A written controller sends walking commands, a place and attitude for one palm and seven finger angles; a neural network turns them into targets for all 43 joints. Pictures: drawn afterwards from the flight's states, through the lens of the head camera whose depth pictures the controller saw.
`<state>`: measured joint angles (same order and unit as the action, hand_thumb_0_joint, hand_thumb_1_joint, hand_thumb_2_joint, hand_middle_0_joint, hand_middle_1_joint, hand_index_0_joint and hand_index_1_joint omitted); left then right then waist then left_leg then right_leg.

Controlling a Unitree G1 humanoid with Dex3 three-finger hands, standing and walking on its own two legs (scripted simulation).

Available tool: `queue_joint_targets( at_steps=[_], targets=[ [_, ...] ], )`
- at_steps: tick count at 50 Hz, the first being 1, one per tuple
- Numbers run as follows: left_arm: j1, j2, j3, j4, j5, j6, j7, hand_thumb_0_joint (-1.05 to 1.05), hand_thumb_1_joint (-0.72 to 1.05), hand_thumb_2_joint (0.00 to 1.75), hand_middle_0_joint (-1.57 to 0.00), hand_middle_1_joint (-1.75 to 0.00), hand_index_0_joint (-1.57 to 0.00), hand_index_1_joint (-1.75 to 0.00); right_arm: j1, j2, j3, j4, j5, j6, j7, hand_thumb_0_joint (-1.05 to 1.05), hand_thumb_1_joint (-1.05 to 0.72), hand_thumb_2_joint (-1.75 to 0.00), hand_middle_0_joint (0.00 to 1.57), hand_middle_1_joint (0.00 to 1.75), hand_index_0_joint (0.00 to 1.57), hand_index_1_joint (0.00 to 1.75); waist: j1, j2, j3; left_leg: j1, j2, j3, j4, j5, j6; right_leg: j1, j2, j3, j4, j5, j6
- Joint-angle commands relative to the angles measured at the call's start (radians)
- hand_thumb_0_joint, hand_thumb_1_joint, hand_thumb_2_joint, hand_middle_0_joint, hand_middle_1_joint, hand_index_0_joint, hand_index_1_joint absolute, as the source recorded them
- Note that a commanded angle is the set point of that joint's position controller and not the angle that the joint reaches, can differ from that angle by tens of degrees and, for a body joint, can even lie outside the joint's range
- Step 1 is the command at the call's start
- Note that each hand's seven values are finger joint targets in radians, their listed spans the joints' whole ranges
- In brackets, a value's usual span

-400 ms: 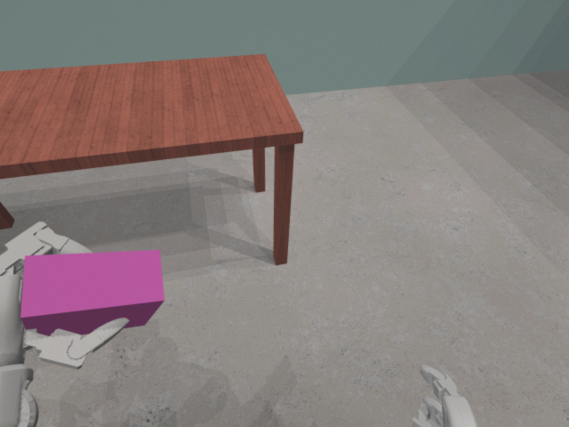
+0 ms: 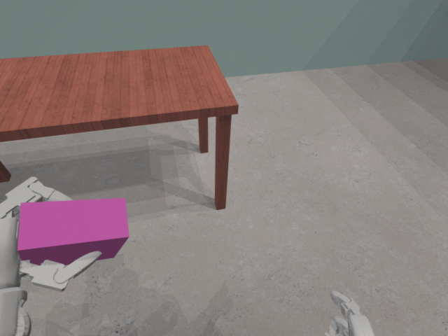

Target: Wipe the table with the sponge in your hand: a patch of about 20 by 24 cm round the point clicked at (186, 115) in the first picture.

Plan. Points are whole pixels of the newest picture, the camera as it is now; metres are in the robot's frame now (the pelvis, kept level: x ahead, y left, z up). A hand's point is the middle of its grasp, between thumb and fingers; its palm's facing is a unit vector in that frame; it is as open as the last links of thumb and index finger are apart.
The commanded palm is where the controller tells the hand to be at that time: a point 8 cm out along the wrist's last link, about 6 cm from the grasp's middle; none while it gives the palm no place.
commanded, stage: walk to a spot facing it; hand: left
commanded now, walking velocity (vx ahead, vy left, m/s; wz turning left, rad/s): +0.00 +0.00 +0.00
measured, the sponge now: (90, 233) +0.22 +0.21 +0.14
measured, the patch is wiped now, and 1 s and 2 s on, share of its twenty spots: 0.00 0.00 0.00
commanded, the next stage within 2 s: none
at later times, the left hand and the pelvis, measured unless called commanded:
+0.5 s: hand (28, 252) +0.18 +0.27 +0.15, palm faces +0.46 -0.79 -0.41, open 9.6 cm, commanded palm +0.12 +0.30 +0.18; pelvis -0.01 +0.00 -0.01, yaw +7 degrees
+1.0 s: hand out of the picture +0.05 +0.29 +0.16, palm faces +0.78 -0.53 -0.33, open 9.6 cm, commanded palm -0.01 +0.31 +0.18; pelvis -0.03 -0.02 -0.01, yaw +28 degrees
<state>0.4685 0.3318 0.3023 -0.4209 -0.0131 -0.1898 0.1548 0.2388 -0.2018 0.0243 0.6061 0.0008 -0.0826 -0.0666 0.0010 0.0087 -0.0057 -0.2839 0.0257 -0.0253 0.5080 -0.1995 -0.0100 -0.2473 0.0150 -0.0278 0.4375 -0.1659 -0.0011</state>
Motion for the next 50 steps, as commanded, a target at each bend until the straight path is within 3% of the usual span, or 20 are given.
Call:
queue_joint_targets(
  at_steps=[1, 6, 16, 19, 22, 23, 25, 27, 30, 31, 32, 33, 34, 36, 39, 45, 47, 48, 49, 50],
  targets=[
    [-0.114, 0.163, 0.099, -0.244, -0.006, -0.064, 0.018, 0.0, 0.1, 1.3, -1.2, -1.6, -1.2, -1.6, -0.103, -0.119, -0.043, -0.157, 0.0, -0.059, -0.012, 0.0, -0.9, -0.9, 0.2, 0.3, 0.2, 0.3, -0.003, 0.061, -0.05, -0.063, 0.037, -0.032, -0.136, -0.104, 0.019, 0.053, -0.05, 0.067, -0.1, -0.149, 0.001],
    [-0.101, 0.165, 0.106, -0.251, -0.007, -0.066, 0.021, 0.0, 0.1, 1.3, -1.2, -1.6, -1.2, -1.6, -0.101, -0.119, -0.043, -0.162, 0.002, -0.063, -0.014, 0.0, -0.9, -0.9, 0.2, 0.3, 0.2, 0.3, -0.001, 0.076, -0.055, -0.107, 0.047, -0.052, -0.169, -0.121, 0.027, 0.103, -0.039, 0.04, -0.059, -0.116, 0.011],
    [-0.029, 0.191, 0.143, -0.303, -0.023, -0.05, 0.022, 0.0, 0.1, 1.3, -1.2, -1.6, -1.2, -1.6, -0.089, -0.118, -0.057, -0.178, 0.006, -0.046, -0.005, 0.0, -0.9, -0.9, 0.2, 0.3, 0.2, 0.3, -0.012, 0.01, -0.07, -0.132, 0.028, -0.083, 0.01, -0.039, 0.029, 0.002, -0.162, 0.039, -0.021, -0.208, -0.02],
    [-0.029, 0.194, 0.155, -0.334, -0.026, -0.049, 0.021, 0.0, 0.1, 1.3, -1.2, -1.6, -1.2, -1.6, -0.088, -0.125, -0.057, -0.178, 0.004, -0.048, -0.011, 0.0, -0.9, -0.9, 0.2, 0.3, 0.2, 0.3, -0.013, 0.07, -0.08, -0.173, 0.054, -0.163, -0.048, -0.036, 0.045, 0.025, -0.118, 0.002, 0.082, -0.195, 0.004],
    [-0.038, 0.188, 0.157, -0.366, -0.022, -0.059, 0.014, 0.0, 0.1, 1.3, -1.2, -1.6, -1.2, -1.6, -0.084, -0.13, -0.06, -0.176, -0.007, -0.061, -0.016, 0.0, -0.9, -0.9, 0.2, 0.3, 0.2, 0.3, -0.008, 0.229, -0.092, -0.243, 0.144, -0.372, -0.206, -0.021, 0.109, 0.082, -0.012, -0.013, 0.31, -0.224, 0.043],
    [-0.04, 0.188, 0.153, -0.369, -0.02, -0.063, 0.009, 0.0, 0.1, 1.3, -1.2, -1.6, -1.2, -1.6, -0.075, -0.127, -0.063, -0.171, -0.014, -0.068, -0.014, 0.0, -0.9, -0.9, 0.2, 0.3, 0.2, 0.3, -0.007, 0.248, -0.083, -0.215, 0.172, -0.43, -0.225, 0.022, 0.14, 0.041, 0.0, 0.011, 0.349, -0.31, 0.045],
    [-0.031, 0.193, 0.16, -0.391, -0.017, -0.072, 0.004, 0.0, 0.1, 1.3, -1.2, -1.6, -1.2, -1.6, -0.067, -0.126, -0.072, -0.16, -0.02, -0.089, -0.008, 0.0, -0.9, -0.9, 0.2, 0.3, 0.2, 0.3, -0.004, 0.245, -0.113, -0.096, 0.179, -0.454, -0.181, 0.156, 0.159, -0.028, 0.008, 0.04, 0.323, -0.353, 0.042],
    [0.036, 0.179, 0.153, -0.369, -0.032, -0.069, 0.0, 0.0, 0.1, 1.3, -1.2, -1.6, -1.2, -1.6, -0.063, -0.123, -0.075, -0.142, -0.018, -0.097, 0.003, 0.0, -0.9, -0.9, 0.2, 0.3, 0.2, 0.3, -0.002, 0.226, -0.157, -0.003, 0.148, -0.409, -0.116, 0.343, 0.151, -0.005, 0.017, 0.042, 0.201, -0.293, 0.044],
    [0.083, 0.183, 0.166, -0.36, -0.045, -0.049, -0.003, 0.0, 0.1, 1.3, -1.2, -1.6, -1.2, -1.6, -0.079, -0.12, -0.073, -0.138, -0.012, -0.083, 0.016, 0.0, -0.9, -0.9, 0.2, 0.3, 0.2, 0.3, 0.005, 0.201, -0.195, -0.026, 0.109, -0.349, -0.07, 0.348, 0.105, 0.127, 0.001, 0.033, 0.003, -0.153, 0.034],
    [0.075, 0.185, 0.161, -0.341, -0.045, -0.041, -0.004, 0.0, 0.1, 1.3, -1.2, -1.6, -1.2, -1.6, -0.09, -0.111, -0.067, -0.136, -0.008, -0.068, 0.02, 0.0, -0.9, -0.9, 0.2, 0.3, 0.2, 0.3, 0.008, 0.135, -0.193, -0.116, 0.084, -0.306, -0.018, 0.248, 0.083, 0.219, -0.065, 0.072, -0.056, -0.051, 0.005],
    [0.057, 0.208, 0.177, -0.327, -0.042, -0.034, 0.0, 0.0, 0.1, 1.3, -1.2, -1.6, -1.2, -1.6, -0.092, -0.093, -0.067, -0.14, -0.001, -0.055, 0.021, 0.0, -0.9, -0.9, 0.2, 0.3, 0.2, 0.3, 0.007, -0.02, -0.195, -0.226, 0.01, -0.166, 0.099, 0.092, 0.038, 0.299, -0.196, 0.154, -0.091, 0.064, -0.045],
    [0.014, 0.209, 0.171, -0.304, -0.057, -0.021, 0.006, 0.0, 0.1, 1.3, -1.2, -1.6, -1.2, -1.6, -0.089, -0.089, -0.078, -0.16, 0.017, -0.05, 0.023, 0.0, -0.9, -0.9, 0.2, 0.3, 0.2, 0.3, 0.002, -0.241, -0.162, -0.323, -0.08, -0.012, 0.349, -0.196, -0.024, 0.25, -0.391, 0.311, -0.131, 0.077, -0.124],
    [-0.013, 0.196, 0.163, -0.296, -0.064, -0.019, 0.01, 0.0, 0.1, 1.3, -1.2, -1.6, -1.2, -1.6, -0.086, -0.127, -0.093, -0.147, 0.019, -0.047, 0.015, 0.0, -0.9, -0.9, 0.2, 0.3, 0.2, 0.3, -0.005, -0.207, -0.129, -0.335, -0.048, -0.027, 0.545, -0.239, -0.031, 0.162, -0.432, 0.28, -0.126, 0.139, -0.129],
    [0.027, 0.204, 0.174, -0.225, -0.049, -0.008, 0.005, 0.0, 0.1, 1.3, -1.2, -1.6, -1.2, -1.6, -0.108, -0.093, -0.066, -0.148, 0.004, -0.028, 0.007, 0.0, -0.9, -0.9, 0.2, 0.3, 0.2, 0.3, -0.008, -0.138, -0.082, -0.369, -0.005, -0.013, 0.677, -0.205, -0.034, 0.136, -0.391, 0.168, -0.093, 0.23, -0.123],
    [-0.02, 0.216, 0.162, -0.22, -0.016, -0.033, 0.001, 0.0, 0.1, 1.3, -1.2, -1.6, -1.2, -1.6, -0.124, -0.078, -0.047, -0.157, -0.007, -0.016, -0.013, 0.0, -0.9, -0.9, 0.2, 0.3, 0.2, 0.3, 0.001, -0.133, -0.038, -0.323, 0.027, 0.076, 0.577, -0.185, -0.026, 0.118, -0.343, 0.026, -0.076, 0.397, -0.094],
    [-0.094, 0.19, 0.121, -0.342, -0.02, -0.035, 0.036, 0.0, 0.1, 1.3, -1.2, -1.6, -1.2, -1.6, -0.124, -0.076, -0.053, -0.183, -0.022, -0.043, -0.031, 0.0, -0.9, -0.9, 0.2, 0.3, 0.2, 0.3, 0.039, -0.177, -0.063, -0.156, 0.014, 0.203, 0.187, -0.264, 0.014, 0.175, -0.378, 0.002, -0.028, 0.29, -0.121],
    [-0.102, 0.186, 0.117, -0.381, -0.023, -0.028, 0.05, 0.0, 0.1, 1.3, -1.2, -1.6, -1.2, -1.6, -0.084, -0.074, -0.053, -0.186, -0.026, -0.045, -0.032, 0.0, -0.9, -0.9, 0.2, 0.3, 0.2, 0.3, 0.006, -0.147, -0.127, -0.013, -0.051, 0.263, 0.035, -0.199, 0.018, 0.161, -0.343, -0.061, 0.128, 0.345, -0.089],
    [-0.121, 0.186, 0.112, -0.407, -0.029, -0.027, 0.056, 0.0, 0.1, 1.3, -1.2, -1.6, -1.2, -1.6, -0.06, -0.082, -0.06, -0.188, -0.024, -0.043, -0.034, 0.0, -0.9, -0.9, 0.2, 0.3, 0.2, 0.3, -0.031, -0.072, -0.177, 0.151, -0.064, 0.249, -0.056, -0.122, 0.032, 0.08, -0.309, -0.104, 0.322, 0.356, -0.047],
    [-0.136, 0.179, 0.103, -0.446, -0.029, -0.04, 0.058, 0.0, 0.1, 1.3, -1.2, -1.6, -1.2, -1.6, -0.059, -0.103, -0.064, -0.195, -0.021, -0.044, -0.035, 0.0, -0.9, -0.9, 0.2, 0.3, 0.2, 0.3, -0.054, 0.117, -0.198, 0.346, 0.068, 0.051, -0.105, -0.04, 0.097, -0.132, -0.229, -0.15, 0.582, 0.13, 0.011],
    [-0.119, 0.166, 0.087, -0.489, -0.027, -0.066, 0.056, 0.0, 0.1, 1.3, -1.2, -1.6, -1.2, -1.6, -0.065, -0.125, -0.068, -0.197, -0.022, -0.059, -0.025, 0.0, -0.9, -0.9, 0.2, 0.3, 0.2, 0.3, -0.032, 0.398, -0.182, 0.483, 0.354, -0.398, -0.135, 0.327, 0.242, -0.437, -0.085, -0.131, 0.795, -0.427, 0.066]
  ],
)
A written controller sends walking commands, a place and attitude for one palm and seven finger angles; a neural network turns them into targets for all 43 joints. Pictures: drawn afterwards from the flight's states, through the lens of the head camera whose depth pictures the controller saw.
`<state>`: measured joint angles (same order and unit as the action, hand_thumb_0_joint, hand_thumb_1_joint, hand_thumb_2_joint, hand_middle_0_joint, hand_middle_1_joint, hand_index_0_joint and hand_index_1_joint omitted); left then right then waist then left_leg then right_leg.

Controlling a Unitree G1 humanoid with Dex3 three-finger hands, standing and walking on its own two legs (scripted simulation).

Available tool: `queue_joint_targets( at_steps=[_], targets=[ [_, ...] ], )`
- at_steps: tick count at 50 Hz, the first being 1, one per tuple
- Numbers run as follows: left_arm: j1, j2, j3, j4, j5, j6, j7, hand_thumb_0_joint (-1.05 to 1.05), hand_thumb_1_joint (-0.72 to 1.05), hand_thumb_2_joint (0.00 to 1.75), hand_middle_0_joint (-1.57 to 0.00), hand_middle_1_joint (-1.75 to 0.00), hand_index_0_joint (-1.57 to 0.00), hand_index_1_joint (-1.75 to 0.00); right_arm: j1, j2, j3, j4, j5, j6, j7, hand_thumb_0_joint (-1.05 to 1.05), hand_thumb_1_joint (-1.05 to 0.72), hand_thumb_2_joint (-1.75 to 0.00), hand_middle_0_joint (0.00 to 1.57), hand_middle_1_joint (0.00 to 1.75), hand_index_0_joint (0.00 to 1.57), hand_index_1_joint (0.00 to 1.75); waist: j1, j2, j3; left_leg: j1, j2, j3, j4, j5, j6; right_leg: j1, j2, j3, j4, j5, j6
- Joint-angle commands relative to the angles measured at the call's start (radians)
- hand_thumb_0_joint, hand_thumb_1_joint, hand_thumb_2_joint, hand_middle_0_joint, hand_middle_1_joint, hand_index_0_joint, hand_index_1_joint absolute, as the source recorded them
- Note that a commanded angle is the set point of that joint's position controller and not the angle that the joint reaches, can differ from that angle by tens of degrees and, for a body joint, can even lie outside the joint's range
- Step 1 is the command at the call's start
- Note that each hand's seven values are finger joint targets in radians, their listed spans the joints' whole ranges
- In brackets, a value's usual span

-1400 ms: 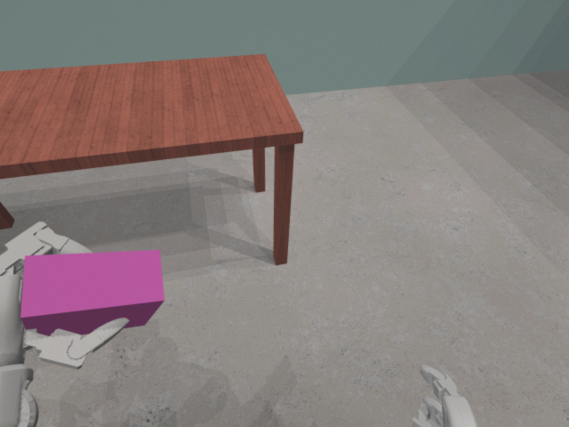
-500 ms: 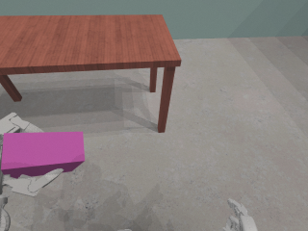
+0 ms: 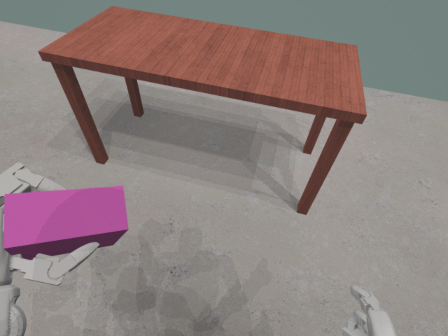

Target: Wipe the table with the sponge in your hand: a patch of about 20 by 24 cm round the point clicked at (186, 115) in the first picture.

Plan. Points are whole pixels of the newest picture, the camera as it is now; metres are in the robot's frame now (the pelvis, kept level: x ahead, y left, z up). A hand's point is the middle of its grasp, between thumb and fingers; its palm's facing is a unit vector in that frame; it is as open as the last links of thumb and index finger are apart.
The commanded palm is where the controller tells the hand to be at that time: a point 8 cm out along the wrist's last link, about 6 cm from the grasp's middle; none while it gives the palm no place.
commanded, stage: walk to a spot facing it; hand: left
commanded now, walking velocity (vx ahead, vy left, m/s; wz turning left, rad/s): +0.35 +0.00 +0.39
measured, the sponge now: (86, 222) +0.22 +0.20 +0.16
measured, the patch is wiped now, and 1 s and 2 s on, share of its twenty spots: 0.00 0.00 0.00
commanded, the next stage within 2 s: none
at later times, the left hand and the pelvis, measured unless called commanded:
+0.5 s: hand (84, 229) +0.20 +0.20 +0.17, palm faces +0.58 -0.69 -0.43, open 9.6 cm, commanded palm +0.14 +0.24 +0.19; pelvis +0.05 -0.07 +0.00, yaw +14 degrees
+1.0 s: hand (45, 184) +0.25 +0.26 +0.19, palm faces +0.73 -0.56 -0.39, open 9.6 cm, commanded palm +0.17 +0.28 +0.19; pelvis +0.15 -0.04 -0.01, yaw +25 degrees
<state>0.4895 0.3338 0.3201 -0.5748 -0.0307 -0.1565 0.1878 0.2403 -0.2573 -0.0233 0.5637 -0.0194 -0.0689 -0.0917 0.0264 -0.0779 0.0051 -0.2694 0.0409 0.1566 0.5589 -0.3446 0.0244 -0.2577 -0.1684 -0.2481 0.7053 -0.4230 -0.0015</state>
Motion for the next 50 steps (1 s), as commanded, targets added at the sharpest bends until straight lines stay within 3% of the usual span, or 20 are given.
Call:
queue_joint_targets(
  at_steps=[1, 2, 7, 12, 16, 17, 18, 19, 20, 22, 23, 25, 27, 40, 44, 45, 46, 47, 48, 50],
  targets=[
    [-0.16, 0.221, 0.109, -0.32, 0.021, -0.115, 0.026, 0.0, 0.1, 1.3, -1.2, -1.6, -1.2, -1.6, -0.044, -0.043, -0.005, -0.133, 0.009, -0.081, 0.016, 0.0, -0.9, -0.9, 0.2, 0.3, 0.2, 0.3, -0.059, 0.388, -0.151, 0.474, 0.409, -0.711, -0.197, 0.588, 0.28, -0.526, 0.092, 0.194, 0.646, -0.228, 0.037],
    [-0.17, 0.233, 0.126, -0.246, 0.027, -0.11, 0.004, 0.0, 0.1, 1.3, -1.2, -1.6, -1.2, -1.6, -0.067, -0.066, -0.021, -0.112, 0.023, -0.082, 0.031, 0.0, -0.9, -0.9, 0.2, 0.3, 0.2, 0.3, -0.048, 0.243, -0.112, 0.387, 0.394, -0.634, -0.21, 0.445, 0.256, -0.552, 0.05, 0.245, 0.654, -0.151, 0.031],
    [-0.1, 0.17, 0.121, -0.202, 0.007, -0.105, -0.024, 0.0, 0.1, 1.3, -1.2, -1.6, -1.2, -1.6, -0.087, -0.047, -0.025, -0.091, 0.038, -0.082, 0.036, 0.0, -0.9, -0.9, 0.2, 0.3, 0.2, 0.3, -0.023, 0.316, 0.007, -0.034, 0.215, -0.33, -0.309, -0.073, 0.179, -0.33, 0.031, 0.183, 0.439, 0.064, 0.06],
    [-0.138, 0.131, 0.078, -0.045, 0.004, -0.11, -0.038, 0.0, 0.1, 1.3, -1.2, -1.6, -1.2, -1.6, -0.087, -0.053, -0.011, -0.068, 0.027, -0.1, 0.017, 0.0, -0.9, -0.9, 0.2, 0.3, 0.2, 0.3, -0.02, 0.323, 0.061, -0.189, 0.205, -0.29, -0.375, -0.29, 0.157, -0.126, 0.077, 0.109, 0.175, 0.057, 0.068],
    [-0.23, 0.131, 0.054, -0.008, 0.016, -0.094, -0.034, 0.0, 0.1, 1.3, -1.2, -1.6, -1.2, -1.6, -0.103, -0.049, -0.001, -0.058, 0.018, -0.093, 0.004, 0.0, -0.9, -0.9, 0.2, 0.3, 0.2, 0.3, -0.006, 0.252, 0.02, -0.185, 0.155, -0.262, -0.188, -0.324, 0.116, 0.075, 0.146, 0.044, -0.1, 0.032, 0.069],
    [-0.226, 0.149, 0.064, 0.002, 0.018, -0.085, -0.032, 0.0, 0.1, 1.3, -1.2, -1.6, -1.2, -1.6, -0.106, -0.038, 0.003, -0.051, 0.017, -0.088, 0.001, 0.0, -0.9, -0.9, 0.2, 0.3, 0.2, 0.3, 0.0, 0.18, -0.009, -0.196, 0.124, -0.232, -0.043, -0.289, 0.093, 0.145, 0.125, 0.093, -0.194, 0.005, 0.055],
    [-0.244, 0.173, 0.075, -0.025, 0.026, -0.076, -0.029, 0.0, 0.1, 1.3, -1.2, -1.6, -1.2, -1.6, -0.103, -0.019, 0.003, -0.055, 0.018, -0.083, 0.005, 0.0, -0.9, -0.9, 0.2, 0.3, 0.2, 0.3, 0.005, -0.016, -0.048, -0.273, 0.045, -0.146, 0.232, -0.24, 0.06, 0.21, -0.016, 0.286, -0.342, -0.121, 0.002],
    [-0.242, 0.245, 0.121, -0.039, 0.027, -0.063, -0.022, 0.0, 0.1, 1.3, -1.2, -1.6, -1.2, -1.6, -0.151, -0.009, -0.003, -0.075, 0.018, -0.082, 0.006, 0.0, -0.9, -0.9, 0.2, 0.3, 0.2, 0.3, 0.03, -0.324, -0.044, -0.476, -0.067, -0.1, 0.595, -0.273, 0.008, 0.264, -0.271, 0.746, -0.49, -0.152, -0.117],
    [-0.238, 0.26, 0.138, -0.057, 0.018, -0.067, -0.02, 0.0, 0.1, 1.3, -1.2, -1.6, -1.2, -1.6, -0.181, -0.049, -0.009, -0.075, 0.009, -0.086, 0.01, 0.0, -0.9, -0.9, 0.2, 0.3, 0.2, 0.3, 0.028, -0.17, -0.015, -0.512, -0.045, -0.206, 0.732, -0.21, -0.008, 0.232, -0.341, 0.813, -0.537, -0.07, -0.144],
    [-0.218, 0.263, 0.153, -0.114, 0.015, -0.096, -0.027, 0.0, 0.1, 1.3, -1.2, -1.6, -1.2, -1.6, -0.147, -0.048, -0.015, -0.06, 0.005, -0.085, 0.024, 0.0, -0.9, -0.9, 0.2, 0.3, 0.2, 0.3, -0.007, -0.071, -0.008, -0.478, 0.017, -0.221, 0.821, -0.063, -0.032, 0.163, -0.3, 0.722, -0.499, -0.055, -0.149],
    [-0.181, 0.259, 0.16, -0.149, 0.015, -0.108, -0.032, 0.0, 0.1, 1.3, -1.2, -1.6, -1.2, -1.6, -0.158, -0.04, -0.011, -0.055, 0.006, -0.069, 0.027, 0.0, -0.9, -0.9, 0.2, 0.3, 0.2, 0.3, -0.01, -0.023, 0.003, -0.454, 0.033, -0.209, 0.828, -0.009, -0.048, 0.127, -0.258, 0.562, -0.472, 0.037, -0.129],
    [-0.134, 0.256, 0.185, -0.141, 0.016, -0.115, -0.035, 0.0, 0.1, 1.3, -1.2, -1.6, -1.2, -1.6, -0.164, -0.019, -0.003, -0.058, 0.013, -0.042, 0.027, 0.0, -0.9, -0.9, 0.2, 0.3, 0.2, 0.3, -0.02, -0.045, -0.038, -0.419, 0.032, -0.166, 0.783, 0.039, -0.064, 0.142, -0.191, 0.33, -0.448, 0.157, -0.089],
    [-0.119, 0.247, 0.193, -0.099, 0.014, -0.112, -0.031, 0.0, 0.1, 1.3, -1.2, -1.6, -1.2, -1.6, -0.151, -0.039, -0.022, -0.07, 0.012, -0.036, 0.025, 0.0, -0.9, -0.9, 0.2, 0.3, 0.2, 0.3, -0.025, -0.049, -0.053, -0.419, 0.038, -0.136, 0.719, 0.083, -0.071, 0.183, -0.177, 0.242, -0.443, 0.254, -0.08],
    [-0.047, 0.201, 0.159, -0.178, -0.005, -0.09, 0.01, 0.0, 0.1, 1.3, -1.2, -1.6, -1.2, -1.6, -0.098, -0.047, -0.043, -0.166, 0.015, -0.021, 0.029, 0.0, -0.9, -0.9, 0.2, 0.3, 0.2, 0.3, 0.018, -0.082, -0.046, -0.335, 0.046, 0.04, 0.182, 0.005, -0.036, 0.309, -0.239, 0.142, -0.364, 0.587, -0.123],
    [-0.119, 0.218, 0.155, -0.264, 0.0, -0.085, 0.031, 0.0, 0.1, 1.3, -1.2, -1.6, -1.2, -1.6, -0.071, -0.031, -0.037, -0.173, 0.006, -0.022, 0.015, 0.0, -0.9, -0.9, 0.2, 0.3, 0.2, 0.3, -0.014, -0.034, -0.147, -0.066, -0.064, 0.13, 0.012, 0.027, -0.016, 0.244, -0.201, 0.042, -0.067, 0.82, -0.089],
    [-0.134, 0.207, 0.132, -0.271, -0.005, -0.083, 0.031, 0.0, 0.1, 1.3, -1.2, -1.6, -1.2, -1.6, -0.054, -0.036, -0.037, -0.169, 0.007, -0.024, 0.009, 0.0, -0.9, -0.9, 0.2, 0.3, 0.2, 0.3, -0.058, 0.035, -0.194, 0.129, -0.074, 0.112, -0.063, 0.108, 0.0, 0.131, -0.171, 0.002, 0.136, 0.796, -0.043],
    [-0.158, 0.215, 0.141, -0.298, 0.002, -0.1, 0.033, 0.0, 0.1, 1.3, -1.2, -1.6, -1.2, -1.6, -0.064, -0.04, -0.036, -0.173, 0.006, -0.026, 0.008, 0.0, -0.9, -0.9, 0.2, 0.3, 0.2, 0.3, -0.07, 0.169, -0.245, 0.345, 0.028, -0.076, -0.102, 0.173, 0.067, -0.073, -0.095, -0.004, 0.385, 0.538, 0.008],
    [-0.163, 0.21, 0.14, -0.335, 0.001, -0.123, 0.03, 0.0, 0.1, 1.3, -1.2, -1.6, -1.2, -1.6, -0.081, -0.058, -0.031, -0.175, 0.002, -0.04, 0.015, 0.0, -0.9, -0.9, 0.2, 0.3, 0.2, 0.3, -0.047, 0.454, -0.246, 0.476, 0.338, -0.573, -0.147, 0.554, 0.235, -0.362, 0.076, 0.059, 0.636, -0.133, 0.061],
    [-0.19, 0.277, 0.176, -0.336, 0.023, -0.135, 0.027, 0.0, 0.1, 1.3, -1.2, -1.6, -1.2, -1.6, -0.073, -0.043, -0.014, -0.169, 0.012, -0.055, 0.032, 0.0, -0.9, -0.9, 0.2, 0.3, 0.2, 0.3, -0.049, 0.401, -0.211, 0.471, 0.436, -0.783, -0.182, 0.685, 0.313, -0.475, 0.1, 0.196, 0.756, -0.255, 0.039],
    [-0.2, 0.316, 0.226, -0.238, 0.023, -0.116, -0.011, 0.0, 0.1, 1.3, -1.2, -1.6, -1.2, -1.6, -0.115, -0.074, -0.043, -0.138, 0.032, -0.051, 0.044, 0.0, -0.9, -0.9, 0.2, 0.3, 0.2, 0.3, -0.034, 0.215, -0.12, 0.264, 0.377, -0.637, -0.211, 0.411, 0.265, -0.478, 0.029, 0.266, 0.695, -0.139, 0.05]
  ],
)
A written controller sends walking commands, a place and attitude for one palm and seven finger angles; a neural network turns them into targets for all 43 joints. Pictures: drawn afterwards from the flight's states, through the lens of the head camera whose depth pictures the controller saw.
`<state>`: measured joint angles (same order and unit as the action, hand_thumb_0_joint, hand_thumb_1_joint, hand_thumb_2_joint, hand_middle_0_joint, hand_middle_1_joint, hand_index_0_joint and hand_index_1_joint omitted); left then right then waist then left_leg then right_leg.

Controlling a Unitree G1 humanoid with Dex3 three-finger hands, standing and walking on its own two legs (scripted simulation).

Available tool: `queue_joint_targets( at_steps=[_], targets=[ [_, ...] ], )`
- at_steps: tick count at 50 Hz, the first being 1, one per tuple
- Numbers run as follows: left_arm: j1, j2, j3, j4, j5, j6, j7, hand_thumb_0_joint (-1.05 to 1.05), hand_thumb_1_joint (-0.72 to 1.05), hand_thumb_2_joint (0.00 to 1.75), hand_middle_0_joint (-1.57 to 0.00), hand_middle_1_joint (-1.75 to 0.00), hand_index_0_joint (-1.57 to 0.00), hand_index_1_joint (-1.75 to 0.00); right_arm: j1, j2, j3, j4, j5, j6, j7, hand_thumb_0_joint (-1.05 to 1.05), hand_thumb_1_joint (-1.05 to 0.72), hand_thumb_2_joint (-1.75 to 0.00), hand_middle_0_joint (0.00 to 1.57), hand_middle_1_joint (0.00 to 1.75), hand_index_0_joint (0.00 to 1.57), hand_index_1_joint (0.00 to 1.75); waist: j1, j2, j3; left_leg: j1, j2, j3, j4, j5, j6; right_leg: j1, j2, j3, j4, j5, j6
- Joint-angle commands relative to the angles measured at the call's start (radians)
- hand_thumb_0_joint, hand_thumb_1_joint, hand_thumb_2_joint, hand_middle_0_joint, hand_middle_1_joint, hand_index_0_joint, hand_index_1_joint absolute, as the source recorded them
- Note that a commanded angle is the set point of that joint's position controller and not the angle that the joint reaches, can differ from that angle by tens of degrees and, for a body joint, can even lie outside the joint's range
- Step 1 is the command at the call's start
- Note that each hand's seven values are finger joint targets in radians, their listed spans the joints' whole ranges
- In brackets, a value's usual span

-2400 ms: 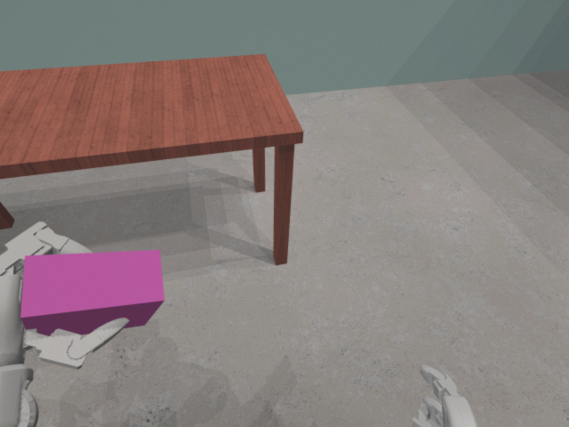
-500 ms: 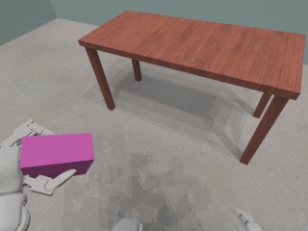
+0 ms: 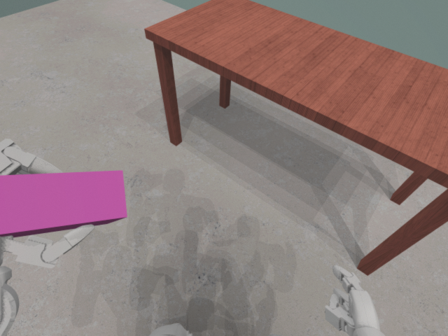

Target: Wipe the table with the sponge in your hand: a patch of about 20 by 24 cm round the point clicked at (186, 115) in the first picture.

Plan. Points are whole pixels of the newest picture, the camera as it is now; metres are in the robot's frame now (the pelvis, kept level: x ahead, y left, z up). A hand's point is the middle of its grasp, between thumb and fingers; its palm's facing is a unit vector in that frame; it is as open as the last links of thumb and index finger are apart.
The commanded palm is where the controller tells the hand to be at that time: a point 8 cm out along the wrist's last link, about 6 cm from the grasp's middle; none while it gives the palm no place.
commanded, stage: walk to a spot facing it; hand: left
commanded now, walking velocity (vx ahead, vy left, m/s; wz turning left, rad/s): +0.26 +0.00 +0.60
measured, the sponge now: (81, 203) +0.24 +0.20 +0.18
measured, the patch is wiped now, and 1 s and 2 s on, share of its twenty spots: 0.00 0.00 0.00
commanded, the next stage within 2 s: none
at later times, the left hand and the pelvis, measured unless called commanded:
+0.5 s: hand (87, 189) +0.25 +0.19 +0.19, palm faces +0.61 -0.66 -0.44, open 9.6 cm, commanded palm +0.17 +0.23 +0.20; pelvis +0.11 -0.08 +0.02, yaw +18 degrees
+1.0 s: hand (53, 227) +0.19 +0.19 +0.22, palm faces +0.74 -0.48 -0.46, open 9.6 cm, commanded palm +0.11 +0.21 +0.20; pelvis +0.14 -0.11 +0.02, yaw +35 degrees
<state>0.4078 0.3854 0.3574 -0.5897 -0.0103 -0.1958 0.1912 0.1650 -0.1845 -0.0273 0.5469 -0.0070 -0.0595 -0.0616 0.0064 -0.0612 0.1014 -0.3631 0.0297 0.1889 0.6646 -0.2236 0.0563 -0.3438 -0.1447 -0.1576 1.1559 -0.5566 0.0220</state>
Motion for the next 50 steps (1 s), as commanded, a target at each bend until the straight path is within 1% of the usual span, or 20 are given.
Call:
queue_joint_targets(
  at_steps=[1, 6, 10, 15, 16, 18, 19, 20, 22, 25, 31, 33, 35, 36, 37, 38, 40, 44, 46, 50],
  targets=[
    [-0.086, 0.232, 0.181, -0.231, -0.007, -0.071, -0.02, 0.0, 0.1, 1.3, -1.2, -1.6, -1.2, -1.6, -0.039, -0.146, -0.047, -0.111, 0.026, -0.054, 0.015, 0.0, -0.9, -0.9, 0.2, 0.3, 0.2, 0.3, -0.016, 0.23, -0.195, 0.266, 0.362, -0.613, -0.336, 0.155, 0.223, -0.376, -0.007, 0.173, 0.22, 0.036, 0.038],
    [0.125, 0.136, 0.172, -0.235, -0.046, -0.075, -0.033, 0.0, 0.1, 1.3, -1.2, -1.6, -1.2, -1.6, -0.029, -0.114, -0.032, -0.1, 0.031, -0.065, 0.026, 0.0, -0.9, -0.9, 0.2, 0.3, 0.2, 0.3, 0.002, 0.298, -0.199, 0.06, 0.212, -0.359, -0.41, -0.083, 0.121, -0.176, 0.023, 0.072, -0.085, 0.224, 0.058],
    [0.061, 0.08, 0.104, -0.193, -0.042, -0.064, -0.042, 0.0, 0.1, 1.3, -1.2, -1.6, -1.2, -1.6, -0.019, -0.125, -0.026, -0.093, 0.031, -0.089, 0.011, 0.0, -0.9, -0.9, 0.2, 0.3, 0.2, 0.3, -0.012, 0.308, -0.166, 0.048, 0.199, -0.339, -0.429, -0.129, 0.104, -0.09, 0.065, 0.009, -0.296, 0.201, 0.074],
    [-0.061, 0.081, 0.071, -0.12, -0.014, -0.037, -0.04, 0.0, 0.1, 1.3, -1.2, -1.6, -1.2, -1.6, -0.027, -0.118, -0.012, -0.071, 0.018, -0.101, -0.016, 0.0, -0.9, -0.9, 0.2, 0.3, 0.2, 0.3, 0.019, 0.267, -0.178, 0.07, 0.155, -0.31, -0.212, -0.024, 0.07, 0.106, 0.141, -0.042, -0.646, 0.168, 0.078],
    [-0.1, 0.064, 0.041, -0.129, -0.009, -0.031, -0.041, 0.0, 0.1, 1.3, -1.2, -1.6, -1.2, -1.6, -0.035, -0.097, 0.0, -0.073, 0.022, -0.102, -0.016, 0.0, -0.9, -0.9, 0.2, 0.3, 0.2, 0.3, 0.02, 0.175, -0.186, -0.006, 0.109, -0.291, -0.098, -0.063, 0.036, 0.218, 0.075, 0.023, -0.788, 0.241, 0.058],
    [-0.118, 0.216, 0.125, -0.125, -0.007, -0.002, -0.02, 0.0, 0.1, 1.3, -1.2, -1.6, -1.2, -1.6, -0.056, -0.085, -0.002, -0.076, 0.015, -0.095, -0.023, 0.0, -0.9, -0.9, 0.2, 0.3, 0.2, 0.3, 0.03, -0.284, -0.204, -0.363, -0.061, -0.145, 0.473, -0.438, -0.07, 0.405, -0.37, 0.546, -0.867, 0.563, -0.117],
    [-0.157, 0.207, 0.113, -0.153, -0.014, -0.006, -0.011, 0.0, 0.1, 1.3, -1.2, -1.6, -1.2, -1.6, -0.086, -0.104, 0.003, -0.066, -0.005, -0.097, -0.026, 0.0, -0.9, -0.9, 0.2, 0.3, 0.2, 0.3, 0.035, -0.154, -0.216, -0.364, -0.022, -0.217, 0.64, -0.386, -0.085, 0.371, -0.424, 0.485, -0.835, 0.703, -0.155],
    [-0.19, 0.186, 0.094, -0.192, -0.002, -0.009, -0.01, 0.0, 0.1, 1.3, -1.2, -1.6, -1.2, -1.6, -0.088, -0.108, -0.011, -0.064, -0.002, -0.097, -0.019, 0.0, -0.9, -0.9, 0.2, 0.3, 0.2, 0.3, 0.007, -0.115, -0.221, -0.342, 0.007, -0.25, 0.677, -0.329, -0.096, 0.331, -0.391, 0.44, -0.817, 0.71, -0.144],
    [-0.032, 0.208, 0.139, -0.196, -0.008, -0.029, -0.014, 0.0, 0.1, 1.3, -1.2, -1.6, -1.2, -1.6, -0.093, -0.098, -0.01, -0.067, -0.006, -0.07, -0.017, 0.0, -0.9, -0.9, 0.2, 0.3, 0.2, 0.3, 0.014, -0.069, -0.161, -0.326, 0.036, -0.197, 0.689, -0.249, -0.124, 0.299, -0.289, 0.255, -0.761, 0.906, -0.138],
    [0.052, 0.201, 0.176, -0.199, -0.023, -0.043, -0.01, 0.0, 0.1, 1.3, -1.2, -1.6, -1.2, -1.6, -0.107, -0.074, -0.005, -0.101, 0.004, -0.032, -0.025, 0.0, -0.9, -0.9, 0.2, 0.3, 0.2, 0.3, 0.001, -0.101, -0.19, -0.239, 0.042, -0.115, 0.457, -0.201, -0.133, 0.332, -0.222, 0.033, -0.738, 0.987, -0.099],
    [0.166, 0.155, 0.183, -0.149, -0.044, -0.024, 0.011, 0.0, 0.1, 1.3, -1.2, -1.6, -1.2, -1.6, -0.054, -0.079, -0.022, -0.168, 0.005, -0.007, -0.026, 0.0, -0.9, -0.9, 0.2, 0.3, 0.2, 0.3, 0.033, -0.159, -0.23, -0.116, 0.006, 0.024, 0.04, -0.179, -0.118, 0.372, -0.233, 0.003, -0.665, 1.104, -0.105],
    [0.122, 0.156, 0.175, -0.16, -0.044, -0.022, 0.015, 0.0, 0.1, 1.3, -1.2, -1.6, -1.2, -1.6, -0.036, -0.089, -0.03, -0.165, 0.006, 0.0, -0.024, 0.0, -0.9, -0.9, 0.2, 0.3, 0.2, 0.3, 0.014, -0.158, -0.252, -0.034, -0.025, 0.046, -0.059, -0.124, -0.111, 0.344, -0.233, -0.018, -0.587, 1.131, -0.09],
    [0.09, 0.133, 0.13, -0.183, -0.049, -0.02, 0.014, 0.0, 0.1, 1.3, -1.2, -1.6, -1.2, -1.6, -0.011, -0.097, -0.038, -0.161, 0.011, 0.006, -0.03, 0.0, -0.9, -0.9, 0.2, 0.3, 0.2, 0.3, -0.044, -0.06, -0.31, 0.19, -0.047, 0.037, -0.23, 0.062, -0.093, 0.239, -0.199, -0.068, -0.361, 1.038, -0.024],
    [0.055, 0.134, 0.115, -0.229, -0.054, -0.035, 0.012, 0.0, 0.1, 1.3, -1.2, -1.6, -1.2, -1.6, -0.007, -0.105, -0.036, -0.164, 0.009, 0.0, -0.029, 0.0, -0.9, -0.9, 0.2, 0.3, 0.2, 0.3, -0.06, 0.1, -0.334, 0.354, 0.068, -0.111, -0.257, 0.36, -0.028, 0.062, -0.111, -0.072, -0.155, 0.655, 0.025],
    [0.056, 0.153, 0.121, -0.278, -0.055, -0.061, 0.006, 0.0, 0.1, 1.3, -1.2, -1.6, -1.2, -1.6, -0.017, -0.145, -0.044, -0.169, 0.007, -0.017, -0.022, 0.0, -0.9, -0.9, 0.2, 0.3, 0.2, 0.3, -0.019, 0.378, -0.333, 0.458, 0.371, -0.551, -0.251, 0.958, 0.148, -0.195, 0.043, -0.011, 0.051, -0.035, 0.081],
    [0.036, 0.194, 0.142, -0.259, -0.017, -0.071, -0.006, 0.0, 0.1, 1.3, -1.2, -1.6, -1.2, -1.6, 0.011, -0.136, -0.033, -0.153, 0.005, -0.036, 0.002, 0.0, -0.9, -0.9, 0.2, 0.3, 0.2, 0.3, -0.016, 0.342, -0.3, 0.472, 0.442, -0.672, -0.233, 1.101, 0.23, -0.306, 0.057, 0.107, 0.136, -0.201, 0.058],
    [-0.007, 0.221, 0.147, -0.28, -0.007, -0.061, -0.028, 0.0, 0.1, 1.3, -1.2, -1.6, -1.2, -1.6, -0.026, -0.152, -0.049, -0.139, 0.02, -0.05, 0.012, 0.0, -0.9, -0.9, 0.2, 0.3, 0.2, 0.3, -0.013, 0.221, -0.258, 0.404, 0.383, -0.545, -0.234, 0.85, 0.185, -0.333, 0.022, 0.148, 0.098, -0.096, 0.063],
    [0.077, 0.192, 0.15, -0.398, -0.031, -0.057, -0.024, 0.0, 0.1, 1.3, -1.2, -1.6, -1.2, -1.6, -0.024, -0.139, -0.041, -0.125, 0.022, -0.079, 0.032, 0.0, -0.9, -0.9, 0.2, 0.3, 0.2, 0.3, -0.007, 0.35, -0.251, 0.178, 0.217, -0.338, -0.301, 0.455, 0.087, -0.143, 0.059, 0.1, -0.075, 0.14, 0.07],
    [0.13, 0.171, 0.155, -0.383, -0.051, -0.054, -0.027, 0.0, 0.1, 1.3, -1.2, -1.6, -1.2, -1.6, -0.025, -0.132, -0.033, -0.125, 0.021, -0.093, 0.035, 0.0, -0.9, -0.9, 0.2, 0.3, 0.2, 0.3, -0.005, 0.394, -0.248, 0.092, 0.192, -0.316, -0.329, 0.336, 0.068, -0.049, 0.082, 0.069, -0.173, 0.162, 0.075],
    [0.136, 0.129, 0.149, -0.224, -0.066, -0.033, -0.033, 0.0, 0.1, 1.3, -1.2, -1.6, -1.2, -1.6, 0.002, -0.131, -0.028, -0.109, 0.029, -0.101, 0.022, 0.0, -0.9, -0.9, 0.2, 0.3, 0.2, 0.3, -0.019, 0.313, -0.205, 0.039, 0.213, -0.389, -0.359, 0.149, 0.077, 0.019, 0.116, 0.054, -0.343, 0.124, 0.082]
  ],
)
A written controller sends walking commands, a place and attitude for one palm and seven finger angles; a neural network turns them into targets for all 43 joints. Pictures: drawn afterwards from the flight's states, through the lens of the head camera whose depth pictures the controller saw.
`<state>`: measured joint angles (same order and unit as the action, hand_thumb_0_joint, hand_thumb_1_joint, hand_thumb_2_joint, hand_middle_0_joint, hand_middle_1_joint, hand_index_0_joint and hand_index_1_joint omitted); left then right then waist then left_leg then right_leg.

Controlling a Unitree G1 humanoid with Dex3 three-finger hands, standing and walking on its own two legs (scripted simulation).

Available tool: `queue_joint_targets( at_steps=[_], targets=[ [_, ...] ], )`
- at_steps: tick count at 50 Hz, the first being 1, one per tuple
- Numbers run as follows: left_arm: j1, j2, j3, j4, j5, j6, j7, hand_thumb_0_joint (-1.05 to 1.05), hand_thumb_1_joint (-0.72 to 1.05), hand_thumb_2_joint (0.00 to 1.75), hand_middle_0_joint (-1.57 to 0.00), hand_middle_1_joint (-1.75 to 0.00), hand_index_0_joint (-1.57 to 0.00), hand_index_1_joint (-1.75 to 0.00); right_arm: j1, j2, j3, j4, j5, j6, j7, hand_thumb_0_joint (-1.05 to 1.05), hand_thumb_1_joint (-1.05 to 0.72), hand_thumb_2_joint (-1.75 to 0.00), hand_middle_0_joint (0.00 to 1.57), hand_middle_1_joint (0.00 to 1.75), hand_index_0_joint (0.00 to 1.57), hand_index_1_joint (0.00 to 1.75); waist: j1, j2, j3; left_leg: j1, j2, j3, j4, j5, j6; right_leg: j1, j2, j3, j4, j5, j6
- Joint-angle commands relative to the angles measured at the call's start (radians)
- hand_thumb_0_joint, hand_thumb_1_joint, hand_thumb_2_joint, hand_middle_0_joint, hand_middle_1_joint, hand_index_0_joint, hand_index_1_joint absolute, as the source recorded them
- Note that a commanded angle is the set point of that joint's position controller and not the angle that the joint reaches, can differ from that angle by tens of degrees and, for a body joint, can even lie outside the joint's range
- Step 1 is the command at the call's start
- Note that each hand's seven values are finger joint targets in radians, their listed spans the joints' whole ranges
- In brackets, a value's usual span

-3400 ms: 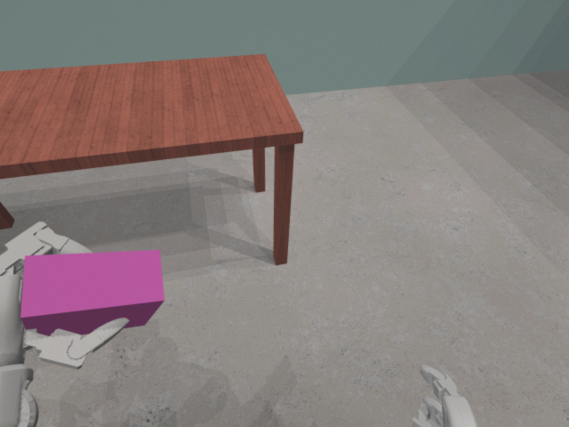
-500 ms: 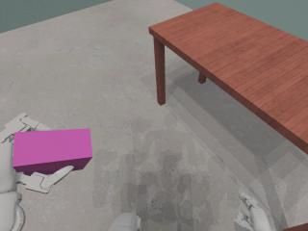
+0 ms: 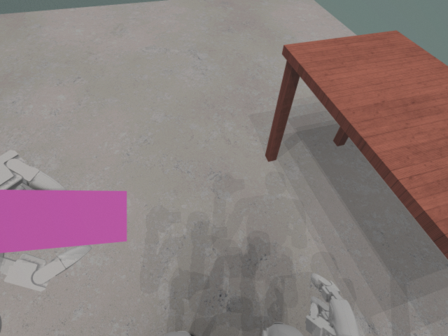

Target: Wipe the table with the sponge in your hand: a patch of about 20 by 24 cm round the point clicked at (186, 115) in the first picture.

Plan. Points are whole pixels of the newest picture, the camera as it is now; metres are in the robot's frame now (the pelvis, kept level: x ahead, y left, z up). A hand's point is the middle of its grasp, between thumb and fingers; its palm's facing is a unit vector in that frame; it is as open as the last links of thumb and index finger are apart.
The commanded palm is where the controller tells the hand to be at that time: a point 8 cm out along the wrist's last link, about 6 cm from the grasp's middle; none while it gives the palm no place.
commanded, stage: walk to a spot facing it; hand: left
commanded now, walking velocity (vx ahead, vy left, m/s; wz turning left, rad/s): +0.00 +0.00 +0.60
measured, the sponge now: (79, 221) +0.22 +0.19 +0.18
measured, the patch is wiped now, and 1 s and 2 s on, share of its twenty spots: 0.00 0.00 0.00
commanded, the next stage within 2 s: none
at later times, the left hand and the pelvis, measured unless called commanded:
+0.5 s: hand out of the picture +0.06 +0.21 +0.19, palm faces +0.63 -0.66 -0.41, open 9.6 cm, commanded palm +0.00 +0.24 +0.18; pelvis -0.07 -0.07 +0.00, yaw +17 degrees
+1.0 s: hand out of the picture -0.09 +0.19 +0.16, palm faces +0.81 -0.41 -0.43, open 9.7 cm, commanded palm -0.16 +0.19 +0.18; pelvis -0.12 -0.13 -0.01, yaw +37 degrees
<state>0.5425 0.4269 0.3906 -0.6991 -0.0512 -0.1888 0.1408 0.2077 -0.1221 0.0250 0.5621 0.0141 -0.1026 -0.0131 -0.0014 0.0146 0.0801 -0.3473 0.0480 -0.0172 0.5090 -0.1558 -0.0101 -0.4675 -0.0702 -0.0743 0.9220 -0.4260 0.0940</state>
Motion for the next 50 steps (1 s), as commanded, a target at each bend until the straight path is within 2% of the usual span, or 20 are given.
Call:
queue_joint_targets(
  at_steps=[1, 4, 5, 6, 7, 9, 13, 21, 25, 26, 28, 29, 31, 35, 44, 45, 46, 47, 48, 50],
  targets=[
    [-0.013, 0.083, 0.111, -0.063, -0.026, -0.034, 0.015, 0.0, 0.1, 1.3, -1.2, -1.6, -1.2, -1.6, -0.045, -0.197, -0.08, -0.115, 0.009, -0.059, -0.03, 0.0, -0.9, -0.9, 0.2, 0.3, 0.2, 0.3, -0.007, 0.214, -0.175, 0.016, 0.198, -0.201, -0.186, 0.068, 0.145, 0.167, 0.053, -0.03, -0.158, -0.029, 0.013],
    [-0.087, 0.051, 0.075, 0.028, -0.019, -0.009, 0.008, 0.0, 0.1, 1.3, -1.2, -1.6, -1.2, -1.6, -0.065, -0.19, -0.072, -0.109, 0.011, -0.05, -0.039, 0.0, -0.9, -0.9, 0.2, 0.3, 0.2, 0.3, 0.021, 0.135, -0.172, -0.069, 0.139, -0.171, -0.103, -0.086, 0.102, 0.339, 0.066, -0.052, -0.428, 0.052, 0.001],
    [-0.128, 0.057, 0.063, 0.025, -0.005, -0.002, 0.008, 0.0, 0.1, 1.3, -1.2, -1.6, -1.2, -1.6, -0.061, -0.171, -0.067, -0.115, 0.018, -0.045, -0.039, 0.0, -0.9, -0.9, 0.2, 0.3, 0.2, 0.3, 0.021, 0.032, -0.167, -0.089, 0.067, -0.104, 0.013, -0.219, 0.06, 0.36, -0.019, 0.006, -0.579, 0.133, -0.03],
    [-0.168, 0.104, 0.066, 0.038, 0.007, 0.014, 0.018, 0.0, 0.1, 1.3, -1.2, -1.6, -1.2, -1.6, -0.073, -0.134, -0.056, -0.119, 0.018, -0.038, -0.041, 0.0, -0.9, -0.9, 0.2, 0.3, 0.2, 0.3, 0.013, -0.255, -0.135, -0.233, -0.047, 0.008, 0.279, -0.35, -0.01, 0.384, -0.264, 0.272, -0.702, 0.127, -0.114],
    [-0.203, 0.169, 0.099, 0.057, -0.005, 0.023, 0.029, 0.0, 0.1, 1.3, -1.2, -1.6, -1.2, -1.6, -0.101, -0.17, -0.065, -0.109, 0.005, -0.051, -0.053, 0.0, -0.9, -0.9, 0.2, 0.3, 0.2, 0.3, 0.023, -0.337, -0.116, -0.269, -0.079, 0.005, 0.58, -0.415, -0.037, 0.275, -0.419, 0.444, -0.714, 0.286, -0.184],
    [-0.257, 0.11, 0.033, 0.02, 0.006, 0.022, 0.022, 0.0, 0.1, 1.3, -1.2, -1.6, -1.2, -1.6, -0.108, -0.182, -0.071, -0.087, -0.01, -0.049, -0.055, 0.0, -0.9, -0.9, 0.2, 0.3, 0.2, 0.3, -0.001, -0.239, -0.107, -0.232, -0.041, -0.033, 0.788, -0.292, -0.053, 0.175, -0.355, 0.284, -0.687, 0.225, -0.161],
    [-0.227, 0.139, 0.062, -0.048, 0.014, -0.021, 0.024, 0.0, 0.1, 1.3, -1.2, -1.6, -1.2, -1.6, -0.158, -0.161, -0.05, -0.095, -0.014, -0.024, -0.08, 0.0, -0.9, -0.9, 0.2, 0.3, 0.2, 0.3, 0.009, -0.126, -0.095, -0.199, -0.013, 0.043, 0.702, -0.241, -0.073, 0.249, -0.275, 0.016, -0.637, 0.417, -0.172],
    [-0.054, 0.113, 0.116, -0.019, -0.002, -0.025, 0.054, 0.0, 0.1, 1.3, -1.2, -1.6, -1.2, -1.6, -0.096, -0.169, -0.073, -0.148, -0.025, -0.002, -0.089, 0.0, -0.9, -0.9, 0.2, 0.3, 0.2, 0.3, 0.049, -0.195, -0.206, -0.074, 0.008, 0.118, 0.236, -0.34, -0.033, 0.416, -0.333, 0.042, -0.579, 0.485, -0.219],
    [-0.058, 0.082, 0.086, -0.052, -0.009, -0.03, 0.052, 0.0, 0.1, 1.3, -1.2, -1.6, -1.2, -1.6, -0.053, -0.181, -0.077, -0.15, -0.023, 0.012, -0.079, 0.0, -0.9, -0.9, 0.2, 0.3, 0.2, 0.3, 0.002, -0.118, -0.252, 0.07, -0.023, 0.128, -0.041, -0.199, -0.013, 0.387, -0.301, -0.025, -0.421, 0.455, -0.154],
    [-0.093, 0.08, 0.069, -0.086, -0.012, -0.037, 0.049, 0.0, 0.1, 1.3, -1.2, -1.6, -1.2, -1.6, -0.044, -0.184, -0.077, -0.157, -0.023, 0.013, -0.078, 0.0, -0.9, -0.9, 0.2, 0.3, 0.2, 0.3, -0.02, -0.068, -0.263, 0.149, -0.009, 0.105, -0.118, -0.093, 0.004, 0.329, -0.263, -0.055, -0.295, 0.423, -0.112],
    [-0.118, 0.1, 0.051, -0.17, -0.009, -0.077, 0.036, 0.0, 0.1, 1.3, -1.2, -1.6, -1.2, -1.6, -0.054, -0.231, -0.084, -0.166, -0.025, -0.016, -0.067, 0.0, -0.9, -0.9, 0.2, 0.3, 0.2, 0.3, -0.01, 0.339, -0.189, 0.317, 0.34, -0.38, -0.171, 0.623, 0.186, -0.096, -0.039, -0.084, 0.059, -0.143, -0.006],
    [-0.109, 0.124, 0.07, -0.161, 0.026, -0.087, 0.022, 0.0, 0.1, 1.3, -1.2, -1.6, -1.2, -1.6, -0.03, -0.216, -0.084, -0.139, -0.024, -0.028, -0.048, 0.0, -0.9, -0.9, 0.2, 0.3, 0.2, 0.3, 0.0, 0.3, -0.177, 0.366, 0.383, -0.416, -0.137, 0.747, 0.236, -0.207, -0.029, -0.009, 0.181, -0.245, -0.025],
    [-0.181, 0.134, 0.064, -0.223, 0.044, -0.091, 0.002, 0.0, 0.1, 1.3, -1.2, -1.6, -1.2, -1.6, -0.082, -0.208, -0.085, -0.127, -0.02, -0.053, -0.032, 0.0, -0.9, -0.9, 0.2, 0.3, 0.2, 0.3, -0.006, 0.244, -0.144, 0.261, 0.324, -0.376, -0.139, 0.456, 0.24, -0.215, -0.061, 0.055, 0.24, -0.123, -0.024],
    [-0.135, 0.107, 0.062, -0.208, 0.021, -0.074, 0.013, 0.0, 0.1, 1.3, -1.2, -1.6, -1.2, -1.6, -0.054, -0.214, -0.092, -0.098, 0.0, -0.074, -0.018, 0.0, -0.9, -0.9, 0.2, 0.3, 0.2, 0.3, -0.004, 0.276, -0.132, 0.144, 0.169, -0.189, -0.201, 0.081, 0.169, -0.056, 0.002, -0.024, 0.112, 0.025, -0.007],
    [-0.159, 0.05, 0.034, 0.079, 0.009, -0.019, -0.002, 0.0, 0.1, 1.3, -1.2, -1.6, -1.2, -1.6, -0.097, -0.181, -0.051, -0.082, -0.011, -0.03, -0.044, 0.0, -0.9, -0.9, 0.2, 0.3, 0.2, 0.3, 0.035, 0.159, -0.096, -0.169, 0.117, -0.257, -0.157, -0.458, 0.146, 0.391, 0.078, -0.068, -0.422, -0.058, -0.036],
    [-0.172, 0.055, 0.027, 0.076, 0.02, -0.012, -0.006, 0.0, 0.1, 1.3, -1.2, -1.6, -1.2, -1.6, -0.097, -0.161, -0.044, -0.079, -0.005, -0.025, -0.042, 0.0, -0.9, -0.9, 0.2, 0.3, 0.2, 0.3, 0.042, 0.054, -0.108, -0.257, 0.044, -0.165, 0.025, -0.458, 0.105, 0.476, -0.008, 0.005, -0.559, -0.046, -0.072],
    [-0.204, 0.096, 0.031, 0.065, 0.025, -0.003, -0.006, 0.0, 0.1, 1.3, -1.2, -1.6, -1.2, -1.6, -0.108, -0.121, -0.037, -0.086, -0.002, -0.02, -0.038, 0.0, -0.9, -0.9, 0.2, 0.3, 0.2, 0.3, 0.047, -0.248, -0.105, -0.443, -0.052, -0.035, 0.343, -0.464, 0.041, 0.56, -0.265, 0.289, -0.709, -0.184, -0.151],
    [-0.234, 0.171, 0.075, 0.063, 0.011, -0.005, 0.001, 0.0, 0.1, 1.3, -1.2, -1.6, -1.2, -1.6, -0.138, -0.166, -0.057, -0.078, -0.009, -0.031, -0.049, 0.0, -0.9, -0.9, 0.2, 0.3, 0.2, 0.3, 0.041, -0.351, -0.059, -0.488, -0.068, -0.015, 0.668, -0.407, -0.006, 0.429, -0.449, 0.557, -0.784, -0.221, -0.214],
    [-0.282, 0.176, 0.08, 0.009, 0.001, -0.022, 0.003, 0.0, 0.1, 1.3, -1.2, -1.6, -1.2, -1.6, -0.156, -0.188, -0.054, -0.066, -0.031, -0.035, -0.054, 0.0, -0.9, -0.9, 0.2, 0.3, 0.2, 0.3, 0.029, -0.201, -0.052, -0.463, -0.033, -0.04, 0.787, -0.329, -0.023, 0.362, -0.446, 0.452, -0.766, -0.069, -0.215],
    [-0.239, 0.162, 0.076, -0.057, 0.009, -0.032, 0.002, 0.0, 0.1, 1.3, -1.2, -1.6, -1.2, -1.6, -0.154, -0.178, -0.064, -0.071, -0.023, -0.024, -0.038, 0.0, -0.9, -0.9, 0.2, 0.3, 0.2, 0.3, 0.007, -0.148, -0.097, -0.425, -0.005, -0.019, 0.848, -0.206, -0.039, 0.347, -0.358, 0.33, -0.723, -0.018, -0.193]
  ],
)
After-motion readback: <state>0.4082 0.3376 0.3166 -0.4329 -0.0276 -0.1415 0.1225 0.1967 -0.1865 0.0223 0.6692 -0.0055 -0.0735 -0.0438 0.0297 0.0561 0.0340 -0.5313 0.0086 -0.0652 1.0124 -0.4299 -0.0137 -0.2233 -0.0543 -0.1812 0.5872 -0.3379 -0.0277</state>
